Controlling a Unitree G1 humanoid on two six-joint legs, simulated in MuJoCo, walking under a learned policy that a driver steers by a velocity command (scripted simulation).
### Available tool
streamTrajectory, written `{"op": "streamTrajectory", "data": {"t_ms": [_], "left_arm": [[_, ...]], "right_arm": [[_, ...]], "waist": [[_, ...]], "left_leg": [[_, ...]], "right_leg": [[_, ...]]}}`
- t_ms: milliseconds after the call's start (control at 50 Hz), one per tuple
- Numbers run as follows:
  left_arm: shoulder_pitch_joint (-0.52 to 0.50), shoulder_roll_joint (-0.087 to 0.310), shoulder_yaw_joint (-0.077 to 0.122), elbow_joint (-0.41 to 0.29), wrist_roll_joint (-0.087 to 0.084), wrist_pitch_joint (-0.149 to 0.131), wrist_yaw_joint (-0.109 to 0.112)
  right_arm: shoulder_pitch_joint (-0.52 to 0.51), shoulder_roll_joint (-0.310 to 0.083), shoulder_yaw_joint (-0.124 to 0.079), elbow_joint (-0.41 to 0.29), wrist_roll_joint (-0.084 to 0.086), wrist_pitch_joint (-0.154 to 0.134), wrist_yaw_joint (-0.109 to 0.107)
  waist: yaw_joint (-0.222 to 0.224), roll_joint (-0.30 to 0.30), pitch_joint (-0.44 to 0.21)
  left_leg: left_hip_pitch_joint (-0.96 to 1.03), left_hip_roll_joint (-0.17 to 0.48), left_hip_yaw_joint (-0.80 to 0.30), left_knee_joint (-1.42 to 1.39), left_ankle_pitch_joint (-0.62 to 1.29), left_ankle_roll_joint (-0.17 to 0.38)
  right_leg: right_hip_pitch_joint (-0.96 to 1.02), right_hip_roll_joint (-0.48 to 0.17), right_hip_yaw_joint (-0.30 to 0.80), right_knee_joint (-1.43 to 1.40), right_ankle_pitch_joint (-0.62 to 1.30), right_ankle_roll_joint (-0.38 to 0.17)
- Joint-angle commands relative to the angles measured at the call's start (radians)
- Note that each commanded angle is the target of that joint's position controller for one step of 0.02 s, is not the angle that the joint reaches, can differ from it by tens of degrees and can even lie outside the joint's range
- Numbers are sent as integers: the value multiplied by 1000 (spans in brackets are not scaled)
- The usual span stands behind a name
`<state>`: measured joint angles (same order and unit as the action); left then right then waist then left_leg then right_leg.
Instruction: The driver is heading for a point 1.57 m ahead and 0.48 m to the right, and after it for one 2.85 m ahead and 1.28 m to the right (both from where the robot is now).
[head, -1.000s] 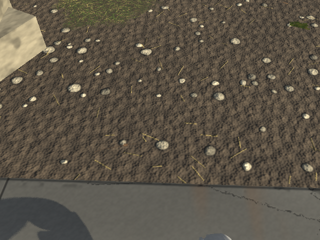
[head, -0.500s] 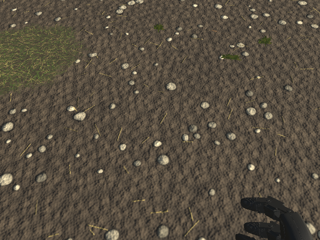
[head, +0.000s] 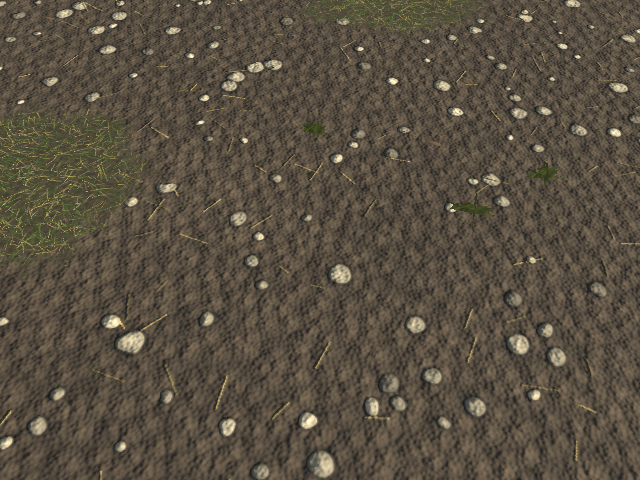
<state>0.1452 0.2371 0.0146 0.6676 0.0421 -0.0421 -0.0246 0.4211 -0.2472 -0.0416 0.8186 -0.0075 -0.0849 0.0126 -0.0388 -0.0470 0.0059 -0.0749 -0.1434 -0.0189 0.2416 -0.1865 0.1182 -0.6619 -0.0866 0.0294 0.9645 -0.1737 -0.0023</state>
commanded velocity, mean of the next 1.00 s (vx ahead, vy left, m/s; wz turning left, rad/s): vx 0.50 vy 0.00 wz -0.46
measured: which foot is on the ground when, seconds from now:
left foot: down 0.00-0.26, up 0.28-0.74, down 0.76-1.00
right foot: up 0.00-0.22, down 0.24-0.78, up 0.80-1.00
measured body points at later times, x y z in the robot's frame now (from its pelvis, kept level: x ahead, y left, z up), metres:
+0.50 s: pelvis +0.28 -0.07 +0.00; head +0.30 -0.09 +0.45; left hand +0.38 +0.20 -0.12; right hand +0.37 -0.35 -0.11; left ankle +0.40 +0.08 -0.67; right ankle +0.27 -0.11 -0.75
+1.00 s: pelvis +0.55 -0.10 +0.00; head +0.58 -0.09 +0.45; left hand +0.79 +0.08 -0.12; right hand +0.48 -0.37 -0.11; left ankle +0.59 -0.01 -0.75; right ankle +0.49 -0.21 -0.67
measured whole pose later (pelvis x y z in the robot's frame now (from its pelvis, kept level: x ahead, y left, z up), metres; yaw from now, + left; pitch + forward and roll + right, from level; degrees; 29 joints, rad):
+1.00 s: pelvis +0.55 -0.10 +0.00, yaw -30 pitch +1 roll +0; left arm 0.25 0.32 0.07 0.75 0.04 -0.01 -0.04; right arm 0.33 -0.25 -0.03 0.76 -0.02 -0.08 0.00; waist -0.02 -0.06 0.01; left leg -0.17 -0.01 0.08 0.37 -0.21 0.04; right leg -0.54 0.03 0.08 1.08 -0.30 -0.05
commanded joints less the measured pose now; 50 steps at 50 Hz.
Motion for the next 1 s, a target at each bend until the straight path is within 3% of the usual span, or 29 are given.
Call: {"op": "streamTrajectory", "data": {"t_ms": [20,80,140,180,220,240,260,280,300,320,340,360,400,440,500,560,660,700,740,760,780,800,820,840,860,920,1000], "left_arm": [[-78,50,6,-67,-10,2,-9],[-155,51,6,-84,-23,-2,-13],[-186,66,12,-98,-21,-3,-13],[-127,77,19,-83,-15,-1,-6],[63,115,41,-27,-5,-7,2],[218,150,59,13,9,-14,9],[339,255,92,24,21,-11,21],[287,276,100,13,-11,0,18],[252,237,100,16,-44,7,14],[211,197,89,18,-43,9,16],[186,165,79,28,-37,9,16],[169,153,75,31,-37,4,19],[162,156,72,33,-36,-8,17],[181,179,80,44,-35,-13,16],[235,190,86,62,-39,-10,16],[300,194,91,80,-43,-8,20],[374,202,96,91,-27,-3,30],[344,212,98,81,-23,-1,37],[281,226,99,69,-24,-7,35],[264,214,95,70,-35,-16,26],[264,144,74,43,-48,-29,19],[367,100,66,14,-66,-24,21],[351,176,73,48,-25,-8,31],[280,178,76,54,-15,-2,23],[236,156,72,49,-15,3,14],[223,118,64,50,0,26,-11],[131,97,53,22,2,28,-24]], "right_arm": [[34,-122,-24,-41,1,-21,5],[68,-128,-21,-19,-4,-23,-6],[70,-132,-19,5,-14,-17,-22],[47,-150,-20,11,-18,-11,-38],[26,-173,-24,9,-21,4,-48],[0,-182,-24,-9,-16,7,-51],[5,-129,-10,-66,-2,1,-48],[46,-121,-13,-100,-7,-1,-37],[-23,-142,-13,-109,-34,0,-32],[-87,-134,-6,-136,-27,-9,-24],[-98,-123,-3,-138,-26,-10,-18],[-98,-121,-3,-144,-37,6,-16],[-68,-105,4,-140,-50,41,-9],[-103,-91,9,-152,-49,55,-3],[-238,-85,12,-193,-45,57,-3],[-342,-84,16,-216,-38,56,-1],[-480,-84,24,-263,-25,38,5],[-453,-99,20,-263,-21,30,3],[-306,-133,4,-220,-20,20,-10],[-184,-167,-11,-191,-27,6,-23],[-18,-244,-31,-183,-47,-1,-43],[-23,-320,-51,-188,-52,15,-47],[-68,-238,-44,-187,-36,28,-41],[-119,-155,-25,-194,-29,29,-37],[-150,-116,-14,-186,-29,27,-32],[-120,-102,-10,-138,-19,2,-21],[-78,-111,-17,-89,-12,-23,-6]], "waist": [[-22,119,43],[-49,108,54],[-37,95,68],[0,115,25],[87,129,-76],[165,113,-149],[188,-34,-270],[110,-165,-328],[120,-18,-235],[102,22,-113],[62,75,-32],[29,76,-4],[0,42,-13],[4,29,-13],[45,14,22],[95,-2,15],[148,-19,14],[120,-31,9],[41,-33,-35],[-26,18,-100],[-87,129,-250],[-25,361,-335],[1,218,-224],[3,115,-104],[15,79,-37],[41,169,-3],[46,160,17]], "left_leg": [[-44,241,-82,-103,464,50],[53,283,-50,-106,489,28],[154,325,-10,-64,602,11],[202,336,34,53,899,-13],[190,331,69,323,1067,-28],[40,319,97,541,908,-39],[-229,226,155,909,426,-66],[-535,44,62,1182,-343,-96],[-633,121,-56,1199,-260,-94],[-655,161,-48,1146,-195,-98],[-610,193,-38,1053,-178,-102],[-563,213,-38,989,-184,-116],[-497,226,-19,914,-181,-139],[-508,233,-1,839,-120,-158],[-564,241,8,684,32,-180],[-596,225,1,567,136,-183],[-595,173,1,419,118,-164],[-489,151,-14,342,74,-143],[-231,103,-2,262,8,-112],[-35,146,-33,202,36,-81],[204,377,-250,177,-161,-26],[375,601,-689,73,-216,85],[272,581,-718,67,-302,91],[147,531,-564,52,-262,72],[55,480,-425,24,-142,52],[-49,392,-222,-17,121,33],[-40,388,-118,-69,230,61]], "right_leg": [[43,18,-73,-181,141,-18],[34,35,-90,-287,208,-43],[39,70,-92,-356,148,-76],[134,131,-126,-381,57,-112],[343,191,-138,-435,-1,-159],[574,145,-59,-477,23,-203],[840,-107,282,-471,27,-303],[974,-287,753,-590,167,-445],[908,-241,649,-616,120,-432],[773,-209,525,-650,130,-400],[632,-159,440,-685,188,-354],[539,-114,386,-706,233,-324],[449,-61,321,-739,268,-303],[415,-28,289,-760,259,-297],[419,7,282,-776,220,-258],[500,16,298,-741,249,-222],[631,-5,359,-643,378,-221],[623,-15,391,-600,397,-199],[545,12,397,-494,486,-157],[483,71,346,-329,471,-131],[369,122,253,-63,234,-105],[90,274,120,170,-391,-73],[-4,168,104,267,-346,-77],[2,136,95,267,-253,-72],[20,107,83,235,-197,-63],[79,90,66,181,-162,-48],[12,91,79,88,-70,-36]]}}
